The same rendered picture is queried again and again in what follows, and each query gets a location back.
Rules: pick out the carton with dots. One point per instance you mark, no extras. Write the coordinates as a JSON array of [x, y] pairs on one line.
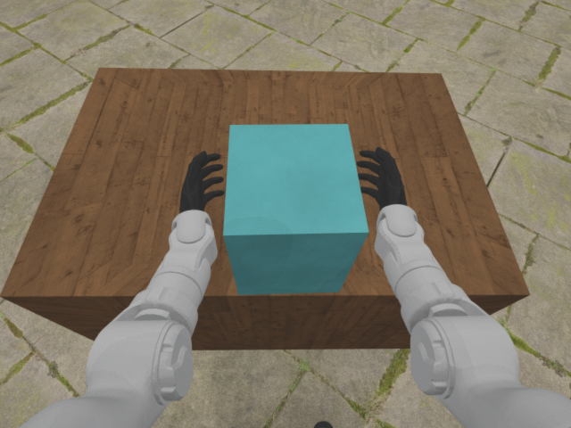
[[294, 216]]

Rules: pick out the pedestal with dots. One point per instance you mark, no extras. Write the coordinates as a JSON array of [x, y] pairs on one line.
[[102, 227]]

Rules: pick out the right robot upper arm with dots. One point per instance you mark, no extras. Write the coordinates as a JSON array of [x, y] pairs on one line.
[[469, 364]]

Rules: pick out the robot left forearm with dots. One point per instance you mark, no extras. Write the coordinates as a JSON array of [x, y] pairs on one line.
[[179, 284]]

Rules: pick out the robot right forearm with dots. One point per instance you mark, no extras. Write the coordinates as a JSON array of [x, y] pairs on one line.
[[418, 281]]

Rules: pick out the left robot hand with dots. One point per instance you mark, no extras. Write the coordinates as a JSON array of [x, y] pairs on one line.
[[192, 194]]

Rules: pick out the left robot upper arm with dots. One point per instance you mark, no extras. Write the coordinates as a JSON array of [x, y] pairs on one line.
[[135, 370]]

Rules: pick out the right robot hand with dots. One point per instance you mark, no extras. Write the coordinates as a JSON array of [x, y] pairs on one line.
[[390, 187]]

